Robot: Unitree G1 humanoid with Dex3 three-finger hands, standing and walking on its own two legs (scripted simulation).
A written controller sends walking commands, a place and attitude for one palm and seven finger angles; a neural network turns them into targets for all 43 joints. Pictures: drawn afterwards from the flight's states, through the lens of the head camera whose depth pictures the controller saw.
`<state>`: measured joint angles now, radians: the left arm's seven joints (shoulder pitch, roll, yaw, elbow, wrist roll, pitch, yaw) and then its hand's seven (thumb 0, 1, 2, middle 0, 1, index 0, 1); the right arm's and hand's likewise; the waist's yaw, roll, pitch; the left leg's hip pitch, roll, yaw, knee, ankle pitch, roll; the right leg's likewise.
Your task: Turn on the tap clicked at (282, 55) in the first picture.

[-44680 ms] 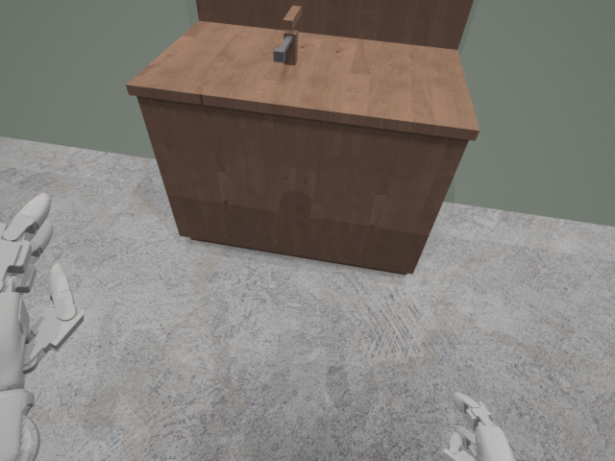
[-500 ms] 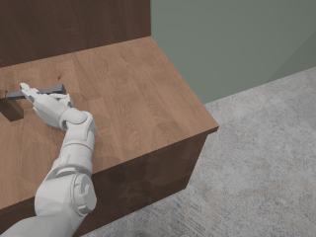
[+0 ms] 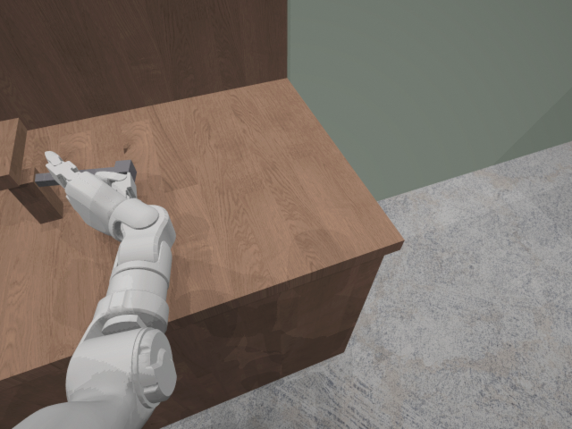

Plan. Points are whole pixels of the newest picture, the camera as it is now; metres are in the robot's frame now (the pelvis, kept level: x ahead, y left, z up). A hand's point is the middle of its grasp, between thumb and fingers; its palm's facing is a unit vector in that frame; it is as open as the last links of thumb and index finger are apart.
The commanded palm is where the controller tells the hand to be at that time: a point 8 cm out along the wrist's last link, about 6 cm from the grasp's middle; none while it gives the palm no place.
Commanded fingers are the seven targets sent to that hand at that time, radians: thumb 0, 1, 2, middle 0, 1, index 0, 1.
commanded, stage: lift the hand up off the lever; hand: left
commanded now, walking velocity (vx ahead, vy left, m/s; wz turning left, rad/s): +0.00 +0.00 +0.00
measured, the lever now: (125, 172) +0.50 +0.26 +0.08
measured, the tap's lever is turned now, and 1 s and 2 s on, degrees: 77 77 77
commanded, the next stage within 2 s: draw the hand back beside the body in 1.38 s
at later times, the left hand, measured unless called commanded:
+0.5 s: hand (125, 171) +0.45 +0.23 +0.13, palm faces +0.83 -0.55 -0.09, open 7.8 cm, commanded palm +0.39 +0.24 +0.13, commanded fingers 0.00 0.90 0.90 -0.15 -0.15 -0.15 -0.15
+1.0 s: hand (118, 171) +0.42 +0.23 +0.15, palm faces +0.83 -0.55 -0.07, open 7.8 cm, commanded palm +0.37 +0.24 +0.15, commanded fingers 0.00 0.90 0.90 -0.15 -0.15 -0.15 -0.15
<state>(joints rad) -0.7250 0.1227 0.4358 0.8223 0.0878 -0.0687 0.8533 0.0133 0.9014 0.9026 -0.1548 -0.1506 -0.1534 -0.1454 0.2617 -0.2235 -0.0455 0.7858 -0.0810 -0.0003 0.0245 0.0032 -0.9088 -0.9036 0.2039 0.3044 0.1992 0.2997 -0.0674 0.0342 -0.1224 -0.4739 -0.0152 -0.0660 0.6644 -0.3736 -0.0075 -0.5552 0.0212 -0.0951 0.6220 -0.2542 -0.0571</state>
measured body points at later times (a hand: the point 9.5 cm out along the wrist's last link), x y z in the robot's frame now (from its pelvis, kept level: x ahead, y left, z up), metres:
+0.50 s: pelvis +0.00 +0.00 +0.00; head +0.03 -0.01 +0.45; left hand +0.40 +0.25 +0.13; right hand +0.08 -0.25 -0.13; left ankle -0.03 +0.13 -0.72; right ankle +0.03 -0.08 -0.72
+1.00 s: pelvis +0.00 +0.00 +0.01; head +0.01 -0.02 +0.46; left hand +0.38 +0.25 +0.15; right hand +0.12 -0.25 -0.12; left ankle -0.03 +0.13 -0.72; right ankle +0.03 -0.08 -0.72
